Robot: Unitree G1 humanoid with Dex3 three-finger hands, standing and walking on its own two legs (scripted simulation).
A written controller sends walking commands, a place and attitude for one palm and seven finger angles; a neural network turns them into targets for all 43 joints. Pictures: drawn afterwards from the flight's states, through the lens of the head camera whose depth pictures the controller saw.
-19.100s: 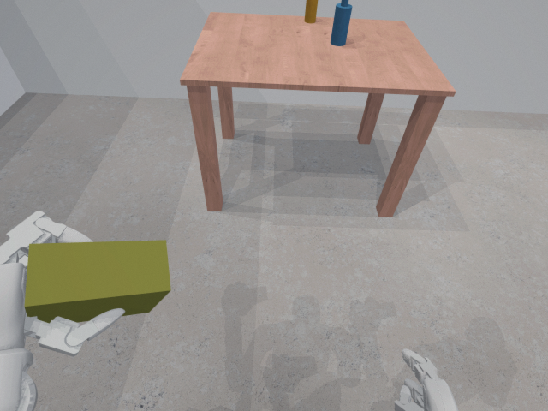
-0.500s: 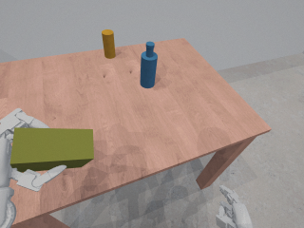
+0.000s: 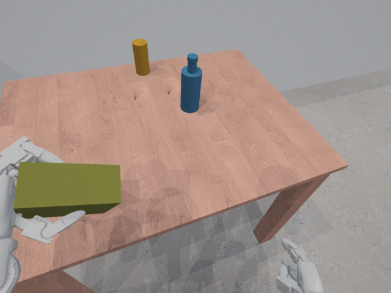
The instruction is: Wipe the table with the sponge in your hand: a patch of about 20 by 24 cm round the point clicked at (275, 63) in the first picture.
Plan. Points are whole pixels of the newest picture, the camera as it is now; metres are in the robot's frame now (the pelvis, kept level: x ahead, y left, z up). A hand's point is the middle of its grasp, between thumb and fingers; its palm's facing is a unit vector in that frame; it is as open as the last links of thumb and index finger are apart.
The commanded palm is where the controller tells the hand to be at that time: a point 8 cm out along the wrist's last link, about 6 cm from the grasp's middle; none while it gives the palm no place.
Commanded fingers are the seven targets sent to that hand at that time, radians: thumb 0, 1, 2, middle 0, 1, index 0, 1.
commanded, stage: shuffle to correct the standing spot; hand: left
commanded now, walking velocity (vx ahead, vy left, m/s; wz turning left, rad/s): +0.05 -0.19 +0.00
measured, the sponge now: (84, 191) +0.23 +0.21 +0.13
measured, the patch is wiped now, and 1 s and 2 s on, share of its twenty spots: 0.00 0.00 0.00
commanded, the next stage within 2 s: come to a stop and stand still in 0.48 s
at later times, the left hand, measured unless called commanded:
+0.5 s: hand (104, 187) +0.23 +0.17 +0.15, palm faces +0.30 -0.87 -0.39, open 10.1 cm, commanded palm +0.18 +0.21 +0.17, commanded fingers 0.00 0.10 1.30 -1.20 -1.60 -1.20 -1.60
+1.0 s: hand (71, 179) +0.24 +0.22 +0.16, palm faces +0.39 -0.82 -0.42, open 10.1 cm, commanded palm +0.16 +0.24 +0.17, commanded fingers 0.00 0.10 1.30 -1.20 -1.60 -1.20 -1.60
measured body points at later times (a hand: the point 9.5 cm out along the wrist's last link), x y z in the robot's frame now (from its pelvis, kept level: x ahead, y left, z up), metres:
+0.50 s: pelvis +0.01 -0.07 -0.01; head +0.03 -0.05 +0.44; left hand +0.21 +0.22 +0.18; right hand +0.19 -0.31 -0.07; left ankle +0.03 +0.08 -0.74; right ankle +0.01 -0.13 -0.74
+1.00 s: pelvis +0.00 -0.04 +0.00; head +0.03 -0.04 +0.45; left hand +0.21 +0.26 +0.19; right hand +0.18 -0.27 -0.08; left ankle +0.03 +0.08 -0.74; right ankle +0.01 -0.13 -0.74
